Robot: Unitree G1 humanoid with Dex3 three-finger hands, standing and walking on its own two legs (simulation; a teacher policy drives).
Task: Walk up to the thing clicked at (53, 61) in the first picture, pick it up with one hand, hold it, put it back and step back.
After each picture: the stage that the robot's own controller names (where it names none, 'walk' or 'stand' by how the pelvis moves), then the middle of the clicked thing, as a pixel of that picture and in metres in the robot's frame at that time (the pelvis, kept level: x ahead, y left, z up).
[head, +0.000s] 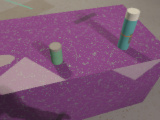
stand; (56, 53) +0.65 +0.17 -0.12
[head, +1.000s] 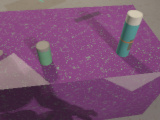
walk; (44, 53) +0.59 +0.23 -0.09
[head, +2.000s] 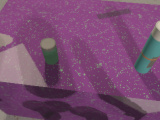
stand; (50, 51) +0.54 +0.19 -0.08
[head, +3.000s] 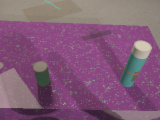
stand; (42, 74) +0.50 +0.21 -0.12
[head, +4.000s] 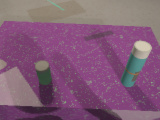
stand; (43, 73) +0.52 +0.21 -0.12
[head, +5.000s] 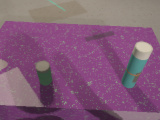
stand; (44, 73) +0.52 +0.21 -0.12
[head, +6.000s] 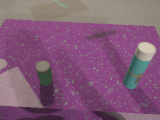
stand; (44, 73) +0.50 +0.20 -0.12
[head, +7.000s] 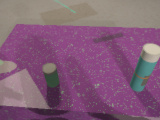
rise first; (51, 75) +0.51 +0.20 -0.12
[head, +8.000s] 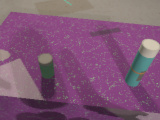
go down; (46, 66) +0.53 +0.20 -0.11
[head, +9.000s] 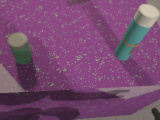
go down; (20, 49) +0.51 +0.20 -0.04
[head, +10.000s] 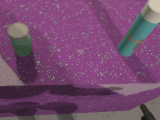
close in; (20, 40) +0.52 +0.19 -0.03
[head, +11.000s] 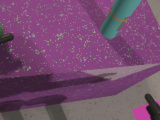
close; out of the picture +0.54 +0.21 +0.01
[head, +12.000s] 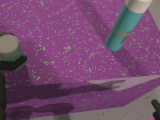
lift; (11, 54) +0.46 +0.18 +0.00
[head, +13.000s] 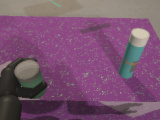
lift; (32, 80) +0.33 +0.16 +0.09
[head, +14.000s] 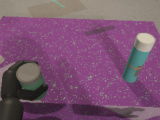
hold; (33, 82) +0.33 +0.17 +0.08
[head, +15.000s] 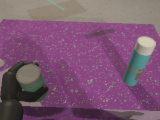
hold; (33, 84) +0.32 +0.17 +0.08
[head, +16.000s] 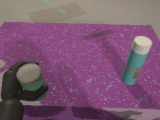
crouch; (33, 83) +0.32 +0.17 +0.09
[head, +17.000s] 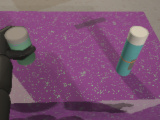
crouch; (21, 46) +0.45 +0.19 +0.11
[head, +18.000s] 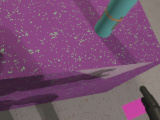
lower; out of the picture +0.54 +0.23 +0.01
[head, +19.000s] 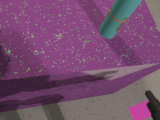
lower; out of the picture +0.53 +0.22 +0.01
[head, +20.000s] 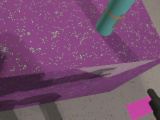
lower; out of the picture +0.54 +0.22 +0.01
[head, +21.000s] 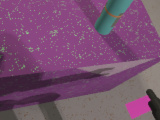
lower; out of the picture +0.54 +0.23 +0.01
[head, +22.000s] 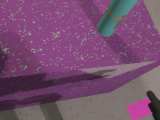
loosen; out of the picture +0.53 +0.22 +0.01
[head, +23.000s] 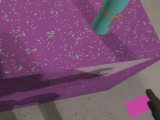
withdraw; out of the picture +0.53 +0.22 +0.01
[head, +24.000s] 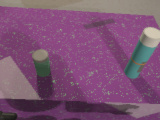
sink last; (42, 63) +0.51 +0.19 -0.07
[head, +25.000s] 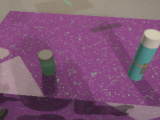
stand; (47, 62) +0.53 +0.20 -0.07
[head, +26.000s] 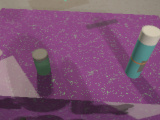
stand; (42, 62) +0.52 +0.21 -0.06
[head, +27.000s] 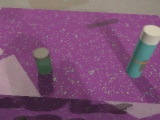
stand; (43, 61) +0.52 +0.20 -0.06
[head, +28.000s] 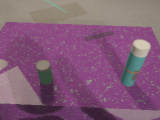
stand; (44, 72) +0.52 +0.21 -0.12
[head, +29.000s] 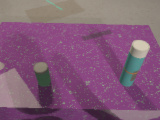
stand; (42, 74) +0.51 +0.21 -0.12
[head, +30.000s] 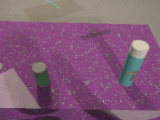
stand; (41, 74) +0.50 +0.21 -0.12
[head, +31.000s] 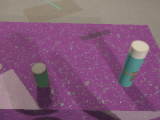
stand; (41, 75) +0.50 +0.22 -0.12
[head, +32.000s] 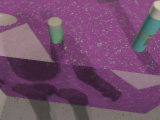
walk; (55, 30) +0.65 +0.15 -0.09
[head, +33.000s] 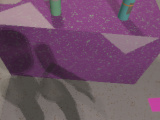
walk; (55, 4) +0.91 +0.16 -0.10
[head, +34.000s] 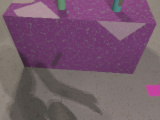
stand; (61, 1) +1.15 +0.22 -0.10
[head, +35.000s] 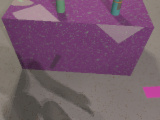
stand; (60, 4) +1.15 +0.20 -0.12
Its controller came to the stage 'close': yes
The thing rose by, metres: 0.21
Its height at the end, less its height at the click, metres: +0.00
